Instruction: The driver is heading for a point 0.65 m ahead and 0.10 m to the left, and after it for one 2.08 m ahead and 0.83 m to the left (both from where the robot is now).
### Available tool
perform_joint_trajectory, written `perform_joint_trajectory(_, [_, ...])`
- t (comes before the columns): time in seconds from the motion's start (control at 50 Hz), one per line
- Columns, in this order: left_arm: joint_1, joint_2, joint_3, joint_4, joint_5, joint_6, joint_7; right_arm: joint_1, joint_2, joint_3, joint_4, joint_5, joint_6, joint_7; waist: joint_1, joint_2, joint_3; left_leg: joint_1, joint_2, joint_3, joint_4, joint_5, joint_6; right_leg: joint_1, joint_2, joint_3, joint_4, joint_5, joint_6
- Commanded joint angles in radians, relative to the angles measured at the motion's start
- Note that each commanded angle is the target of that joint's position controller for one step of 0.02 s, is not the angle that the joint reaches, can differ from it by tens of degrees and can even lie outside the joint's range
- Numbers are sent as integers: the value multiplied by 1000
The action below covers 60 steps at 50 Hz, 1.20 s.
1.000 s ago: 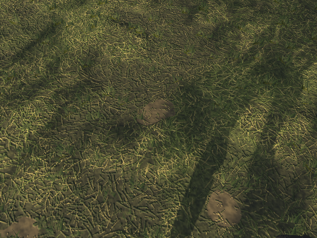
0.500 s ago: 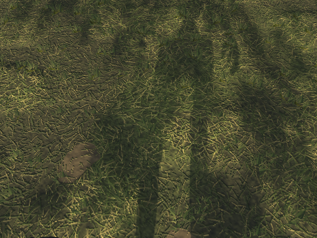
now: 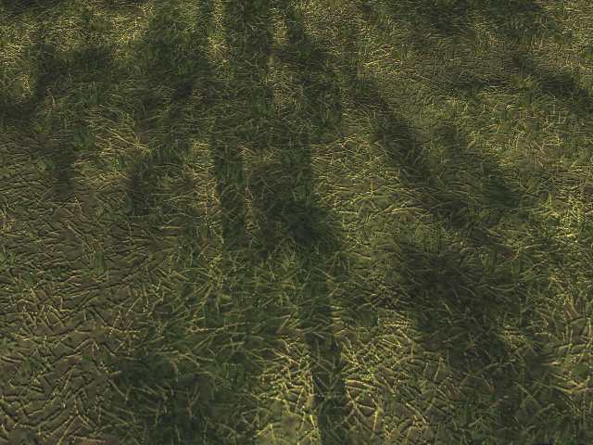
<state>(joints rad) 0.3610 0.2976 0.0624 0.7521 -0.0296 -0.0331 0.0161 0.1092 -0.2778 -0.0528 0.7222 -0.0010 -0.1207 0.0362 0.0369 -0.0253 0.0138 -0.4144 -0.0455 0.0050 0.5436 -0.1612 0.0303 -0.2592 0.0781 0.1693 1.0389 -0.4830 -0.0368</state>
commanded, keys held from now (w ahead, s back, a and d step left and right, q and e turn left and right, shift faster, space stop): w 0.46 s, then w+q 0.54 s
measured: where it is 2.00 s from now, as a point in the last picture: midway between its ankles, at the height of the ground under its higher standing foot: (256, 251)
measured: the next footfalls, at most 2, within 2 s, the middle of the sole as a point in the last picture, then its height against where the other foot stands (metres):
right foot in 0.42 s outside the picture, level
left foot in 0.98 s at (277, 365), level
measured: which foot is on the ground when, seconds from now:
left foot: down 0.00-0.44, up 0.46-0.96, down 0.98-1.00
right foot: up 0.00-0.40, down 0.42-0.96, up 0.98-1.00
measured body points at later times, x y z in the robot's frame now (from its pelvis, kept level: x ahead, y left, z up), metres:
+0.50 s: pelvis +0.27 -0.05 +0.00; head +0.30 -0.06 +0.45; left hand +0.49 +0.19 -0.07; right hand +0.26 -0.33 -0.13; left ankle +0.11 +0.10 -0.66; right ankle +0.34 -0.15 -0.73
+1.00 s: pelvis +0.54 -0.01 -0.01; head +0.58 +0.01 +0.44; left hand +0.50 +0.28 -0.14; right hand +0.79 -0.21 -0.09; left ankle +0.63 +0.09 -0.73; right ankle +0.36 -0.15 -0.69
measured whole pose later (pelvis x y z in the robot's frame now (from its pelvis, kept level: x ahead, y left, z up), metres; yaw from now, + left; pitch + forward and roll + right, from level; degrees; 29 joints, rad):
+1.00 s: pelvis +0.54 -0.01 -0.01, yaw +13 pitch +2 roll -1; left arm 0.32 0.29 0.06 0.87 0.00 -0.04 0.02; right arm 0.08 -0.28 -0.05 0.67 0.02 -0.04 0.05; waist 0.04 0.01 0.05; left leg -0.52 -0.03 0.06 0.62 -0.14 0.11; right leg 0.00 -0.06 -0.20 0.69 -0.50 0.02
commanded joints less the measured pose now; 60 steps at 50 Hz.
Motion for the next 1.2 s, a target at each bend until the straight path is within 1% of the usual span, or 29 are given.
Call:
perform_joint_trajectory(0.02, [-92, 129, 21, -113, 10, -29, -2, 155, -120, -34, -6, -1, 13, -6, -96, 82, -25, 421, 339, -503, -301, -249, 193, -499, -106, -24, 217, 86, 4])
perform_joint_trajectory(0.06, [-90, 99, 21, -111, 20, -30, -10, 119, -90, -21, -3, -12, 11, -11, -50, 115, -2, 307, 276, -381, -340, -88, 177, -414, -163, -45, 107, 163, 5])
perform_joint_trajectory(0.1, [-77, 64, 12, -103, 19, -28, -14, 133, -98, -22, 12, -2, 6, -13, -41, 132, -12, 279, 257, -306, -369, 17, 191, -388, -174, -78, 38, 186, 17])
perform_joint_trajectory(0.22, [-259, 18, -14, -147, 24, -43, -25, 194, -164, -35, 52, 17, 19, -26, -95, 98, 14, 281, 229, -143, -408, 165, 178, -359, -169, -132, -335, 456, 47])
perform_joint_trajectory(0.34, [-392, 38, -10, -189, 9, -55, -51, 285, -185, -37, 105, 28, 47, -30, -123, 107, 45, 390, 285, -136, -353, 206, 149, -311, -130, -149, -505, 468, 17])
perform_joint_trajectory(0.38, [-351, 65, 1, -182, 12, -58, -55, 276, -203, -42, 112, 29, 59, -35, -82, 117, 20, 429, 297, -130, -284, 340, 128, -227, -109, -165, -543, 408, -12])
perform_joint_trajectory(0.4, [-263, 90, 16, -157, 17, -59, -52, 258, -205, -41, 110, 31, 64, -37, -25, 110, -32, 419, 269, -95, -177, 488, 108, -92, -85, -190, -579, 412, -37])
perform_joint_trajectory(0.42, [-118, 138, 40, -113, 22, -57, -43, 261, -180, -31, 105, 24, 65, -40, 40, 89, -133, 346, 219, -52, 5, 528, 79, 133, -95, -182, -576, 426, -69])
perform_joint_trajectory(0.44, [69, 219, 60, -84, 33, -50, -31, 261, -117, -4, 71, -8, 60, -42, 102, -54, -294, 135, 153, -3, 337, 222, 37, 432, -308, 60, -538, 467, -142])
perform_joint_trajectory(0.46, [82, 264, 66, -67, 31, -45, -38, 375, -28, 22, 60, 5, 40, -36, 32, -305, -385, -217, -4, -35, 617, -403, -8, 662, -475, 496, -666, 231, -285])
perform_joint_trajectory(0.48, [62, 160, 41, -76, 22, -45, -39, 304, -142, -4, 72, 30, 26, -30, 72, -167, -300, -331, 52, -129, 716, -413, 1, 599, -453, 489, -720, 98, -250])
perform_joint_trajectory(0.5, [0, 128, 28, -79, 21, -47, -36, 219, -172, -15, 47, 47, 19, -26, 64, -118, -168, -369, 92, -116, 713, -315, 12, 475, -424, 340, -740, 144, -212])
perform_joint_trajectory(0.52, [-61, 109, 20, -83, 28, -50, -37, 184, -157, -14, 46, 41, 21, -29, 33, -47, -108, -331, 132, -98, 673, -228, 5, 353, -383, 237, -768, 239, -192])
perform_joint_trajectory(0.54, [-106, 83, 14, -82, 33, -54, -40, 171, -147, -18, 45, 28, 28, -30, 7, -41, -57, -303, 156, -98, 624, -172, -5, 262, -351, 161, -803, 307, -184])
perform_joint_trajectory(0.58, [-141, 66, 13, -70, 42, -71, -40, 213, -110, -16, 59, 30, 53, -29, -36, -71, -42, -212, 178, -108, 593, -108, -21, 157, -323, 59, -864, 389, -176])
perform_joint_trajectory(0.64, [-139, 85, 22, -35, 46, -89, -34, 183, -84, -16, 46, 28, 76, -35, -48, -38, 1, -254, 175, -130, 531, -18, -44, 115, -324, -57, -911, 501, -180])
perform_joint_trajectory(0.74, [-126, 111, 27, 3, 43, -85, -17, 63, -62, -9, 7, 20, 67, -15, -13, -19, 38, -250, 152, -84, 253, 242, -41, 142, -285, -232, -934, 575, -136])
perform_joint_trajectory(0.86, [-29, 148, 40, 66, 21, -45, -6, -107, -46, 3, -92, 20, 66, 21, 46, -2, 85, -314, 129, 3, 82, 177, 10, 351, -350, -305, -862, 700, -114])
perform_joint_trajectory(0.92, [-51, 186, 50, 61, 15, -19, 8, -60, -83, -17, -116, 21, 73, 34, -10, -53, 16, -183, 51, 86, 76, 22, 62, 408, -357, -348, -689, 1134, -81])
perform_joint_trajectory(0.96, [-78, 197, 51, 51, 13, -4, 20, 172, -160, -64, -70, 24, 79, 22, -145, -50, -115, 148, -25, 106, 16, 27, 124, 316, -316, -383, -359, 1246, -40])
perform_joint_trajectory(0.98, [-64, 167, 37, 33, 28, -12, 23, 327, -241, -96, -39, 25, 90, 0, -208, 50, -210, 458, 82, -91, -16, 42, 182, 75, -270, -382, -61, 938, 1])
perform_joint_trajectory(1.0, [44, 12, -12, -15, 57, -44, -2, 293, -329, -106, -48, 31, 83, -6, -76, 290, -295, 797, 336, -660, -93, -94, 380, -392, -48, -281, 283, -60, 62])
perform_joint_trajectory(1.02, [-65, 97, 0, -22, 23, -86, -20, 329, -242, -82, -68, 24, 73, -5, -158, 170, -389, 843, 375, -823, -218, -185, 396, -503, -48, -69, 373, -105, 44])
perform_joint_trajectory(1.04, [-165, 138, 11, -58, -12, -107, -29, 291, -198, -69, -64, 15, 64, -6, -167, 125, -241, 739, 345, -669, -243, -115, 341, -567, -98, -64, 341, -8, 21])
perform_joint_trajectory(1.06, [-182, 124, 6, -63, -2, -117, -24, 228, -177, -63, -71, 18, 58, -7, -119, 39, -152, 588, 301, -551, -246, -19, 306, -534, -140, -71, 249, 77, 14])
perform_joint_trajectory(1.08, [-184, 126, 12, -54, 24, -116, -17, 165, -147, -54, -85, 17, 59, -9, -79, 15, -91, 454, 262, -462, -260, 94, 284, -475, -167, -79, 162, 117, 25])
perform_joint_trajectory(1.1, [-163, 133, 18, -51, 34, -105, -17, 132, -129, -46, -103, 4, 58, -13, -45, 41, -76, 365, 238, -415, -281, 177, 281, -405, -185, -72, 125, 149, 35])
perform_joint_trajectory(1.14, [-137, 113, 18, -52, 43, -81, -16, 116, -134, -48, -111, 7, 56, -20, -16, 51, -60, 269, 215, -366, -312, 260, 286, -356, -188, -90, 48, 172, 69])
perform_joint_trajectory(1.2, [-218, 74, 4, -80, 49, -65, -11, 150, -173, -59, -96, 13, 57, -39, -34, 60, -21, 172, 169, -281, -325, 294, 262, -348, -166, -118, -142, 311, 112])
